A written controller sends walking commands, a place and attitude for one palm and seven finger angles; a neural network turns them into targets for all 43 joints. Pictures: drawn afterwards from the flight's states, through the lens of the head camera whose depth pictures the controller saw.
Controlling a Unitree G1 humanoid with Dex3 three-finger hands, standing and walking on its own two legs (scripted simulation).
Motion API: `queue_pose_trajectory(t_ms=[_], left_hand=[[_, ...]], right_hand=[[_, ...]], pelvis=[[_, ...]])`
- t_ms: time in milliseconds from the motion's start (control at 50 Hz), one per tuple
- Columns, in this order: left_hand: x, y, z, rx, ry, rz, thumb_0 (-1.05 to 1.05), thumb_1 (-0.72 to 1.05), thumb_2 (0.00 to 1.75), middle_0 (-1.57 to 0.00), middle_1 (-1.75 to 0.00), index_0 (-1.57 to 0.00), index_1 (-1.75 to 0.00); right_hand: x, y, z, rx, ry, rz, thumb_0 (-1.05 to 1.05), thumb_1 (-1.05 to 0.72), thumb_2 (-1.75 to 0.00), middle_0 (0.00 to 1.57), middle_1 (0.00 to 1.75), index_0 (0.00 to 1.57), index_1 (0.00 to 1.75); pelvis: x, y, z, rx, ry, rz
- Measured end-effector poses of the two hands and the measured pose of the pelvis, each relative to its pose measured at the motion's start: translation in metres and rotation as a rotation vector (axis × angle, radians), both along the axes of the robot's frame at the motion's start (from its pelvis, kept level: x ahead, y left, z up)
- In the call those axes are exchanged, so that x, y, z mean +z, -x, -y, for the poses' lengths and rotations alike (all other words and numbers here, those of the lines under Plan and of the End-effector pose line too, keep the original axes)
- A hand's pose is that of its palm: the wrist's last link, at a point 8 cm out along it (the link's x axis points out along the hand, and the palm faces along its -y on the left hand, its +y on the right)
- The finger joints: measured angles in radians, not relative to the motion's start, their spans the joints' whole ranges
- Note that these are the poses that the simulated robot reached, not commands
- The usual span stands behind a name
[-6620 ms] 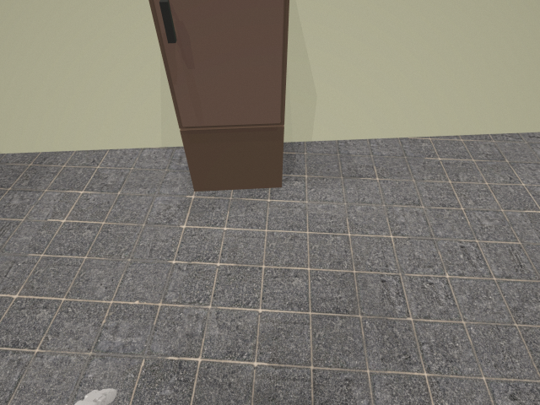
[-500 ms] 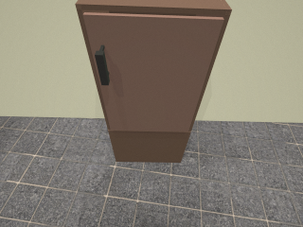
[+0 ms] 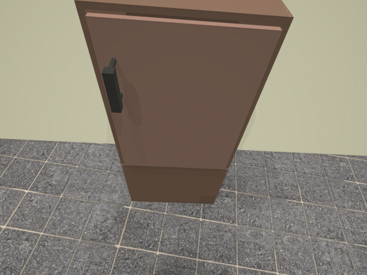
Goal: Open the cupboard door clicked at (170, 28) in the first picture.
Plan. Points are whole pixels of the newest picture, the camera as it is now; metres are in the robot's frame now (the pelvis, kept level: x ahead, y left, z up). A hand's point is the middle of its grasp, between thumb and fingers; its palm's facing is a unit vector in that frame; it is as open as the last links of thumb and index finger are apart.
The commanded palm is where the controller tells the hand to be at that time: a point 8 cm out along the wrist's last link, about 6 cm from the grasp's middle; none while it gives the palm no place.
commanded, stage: come to a stop and stand still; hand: left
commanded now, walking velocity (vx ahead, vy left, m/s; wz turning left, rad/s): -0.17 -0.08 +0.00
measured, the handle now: (115, 85) +0.52 +0.24 +0.10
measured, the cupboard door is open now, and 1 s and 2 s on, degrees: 0 0 0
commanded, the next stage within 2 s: look again from close up in 1.60 s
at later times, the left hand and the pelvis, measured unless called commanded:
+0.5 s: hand out of the picture +0.03 +0.14 -0.17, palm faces +0.08 -0.98 -0.18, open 7.3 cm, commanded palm none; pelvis -0.03 -0.04 +0.00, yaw +2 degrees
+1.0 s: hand out of the picture -0.05 +0.15 -0.15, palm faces +0.06 -0.97 -0.23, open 7.4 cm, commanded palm none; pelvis -0.03 -0.02 +0.01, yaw +2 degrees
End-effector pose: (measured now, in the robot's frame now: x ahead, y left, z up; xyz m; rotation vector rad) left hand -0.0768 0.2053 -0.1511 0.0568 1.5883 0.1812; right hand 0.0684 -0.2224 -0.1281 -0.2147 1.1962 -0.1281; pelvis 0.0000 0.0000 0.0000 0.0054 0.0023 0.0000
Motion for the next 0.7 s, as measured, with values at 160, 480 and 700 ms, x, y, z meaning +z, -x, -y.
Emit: queue_pose_trajectory(t_ms=[160, 480, 700], left_hand=[[0.018, -0.083, -0.014, -0.049, -0.099, 0.24, 0.0, 0.91, 0.9, -0.2, -0.29, -0.2, -0.3], [0.012, -0.102, 0.016, -0.069, -0.057, 0.361, 0.0, 0.91, 0.9, -0.21, -0.3, -0.2, -0.3], [0.018, -0.057, 0.014, -0.046, -0.049, 0.262, 0.0, 0.93, 0.9, -0.2, -0.29, -0.2, -0.3]], right_hand=[[-0.004, -0.017, 0.007, 0.018, -0.042, 0.021, 0.0, -0.92, -0.9, 0.2, 0.3, 0.2, 0.3], [-0.005, 0.063, 0.043, -0.053, -0.016, -0.12, 0.0, -0.92, -0.9, 0.2, 0.3, 0.19, 0.3], [0.0, 0.105, 0.026, -0.044, -0.05, -0.202, 0.01, -0.91, -0.9, 0.2, 0.3, 0.2, 0.3]], pelvis=[[0.006, 0.01, 0.014, 0.02, -0.002, -0.003], [0.003, 0.024, 0.039, 0.036, 0.006, -0.013], [0.014, 0.031, 0.037, 0.032, 0.003, 0.007]])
